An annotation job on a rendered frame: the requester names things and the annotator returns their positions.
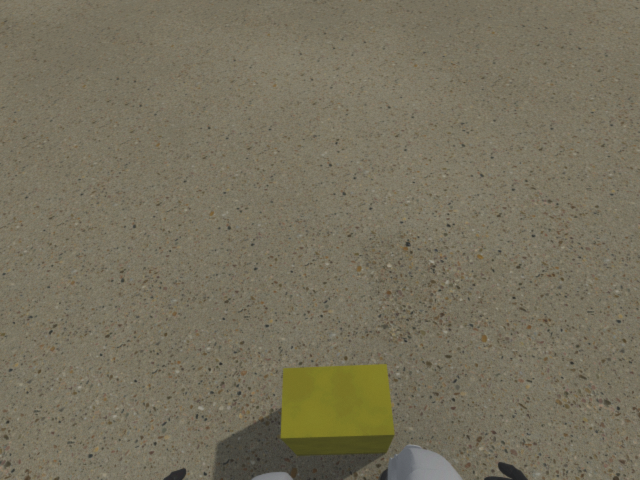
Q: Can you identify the robot right thigh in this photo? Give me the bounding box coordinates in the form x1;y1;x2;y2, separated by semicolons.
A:
388;448;463;480

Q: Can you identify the carton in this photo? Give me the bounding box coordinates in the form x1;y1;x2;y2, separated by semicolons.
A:
281;364;395;456

